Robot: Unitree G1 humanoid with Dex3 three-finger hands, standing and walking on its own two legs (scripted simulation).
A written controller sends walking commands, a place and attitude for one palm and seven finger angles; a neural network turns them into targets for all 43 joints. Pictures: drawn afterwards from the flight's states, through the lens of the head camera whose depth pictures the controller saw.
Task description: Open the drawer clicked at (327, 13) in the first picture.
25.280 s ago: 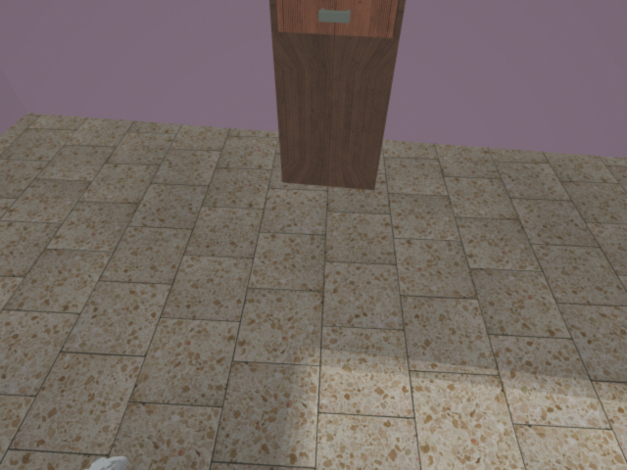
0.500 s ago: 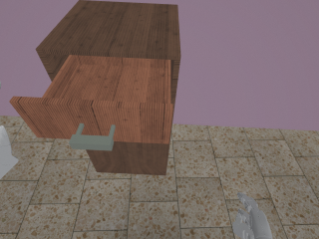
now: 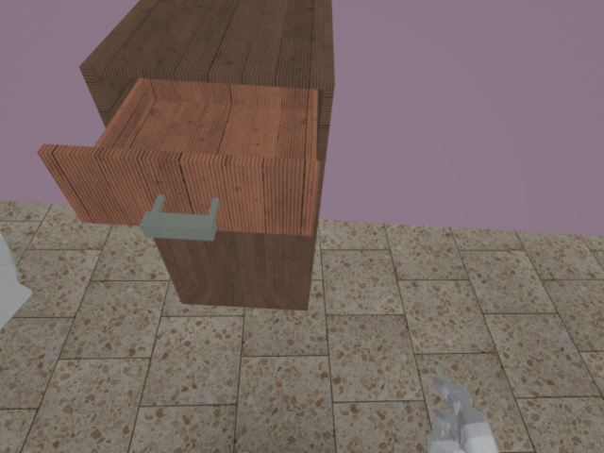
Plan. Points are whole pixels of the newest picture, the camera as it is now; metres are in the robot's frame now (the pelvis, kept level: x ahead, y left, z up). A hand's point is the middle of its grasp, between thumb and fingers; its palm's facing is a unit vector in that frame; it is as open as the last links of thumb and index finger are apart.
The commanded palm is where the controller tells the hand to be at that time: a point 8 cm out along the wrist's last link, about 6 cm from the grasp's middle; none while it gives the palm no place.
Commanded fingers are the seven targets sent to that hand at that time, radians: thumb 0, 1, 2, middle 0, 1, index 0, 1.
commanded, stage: step back with the hand held close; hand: left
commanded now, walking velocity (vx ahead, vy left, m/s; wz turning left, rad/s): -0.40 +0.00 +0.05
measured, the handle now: (183, 214) +0.44 +0.23 +0.04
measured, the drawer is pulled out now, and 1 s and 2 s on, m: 0.22 0.22 0.22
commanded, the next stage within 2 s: stop stepping back and stand still in 0.18 s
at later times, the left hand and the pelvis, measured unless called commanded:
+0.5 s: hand out of the picture +0.04 +0.20 +0.21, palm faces +0.37 -0.77 -0.52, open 7.4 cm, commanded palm -0.02 +0.25 +0.23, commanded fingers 0.00 0.90 0.90 -0.20 -0.30 -0.20 -0.30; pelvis -0.15 -0.04 +0.00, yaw +1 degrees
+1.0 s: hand out of the picture -0.03 +0.21 +0.21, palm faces +0.48 -0.72 -0.50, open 7.4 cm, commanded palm -0.08 +0.24 +0.23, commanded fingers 0.00 0.90 0.90 -0.20 -0.30 -0.20 -0.30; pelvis -0.20 -0.05 -0.01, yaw +3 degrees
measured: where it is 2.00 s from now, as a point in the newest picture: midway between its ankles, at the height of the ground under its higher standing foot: outside the picture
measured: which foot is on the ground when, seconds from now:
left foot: down 0.00-0.08, up 0.10-0.30, down 0.32-0.54, up 0.56-0.74, down 0.76-1.00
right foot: up 0.00-0.02, down 0.04-0.78, up 0.80-0.96, down 0.98-1.00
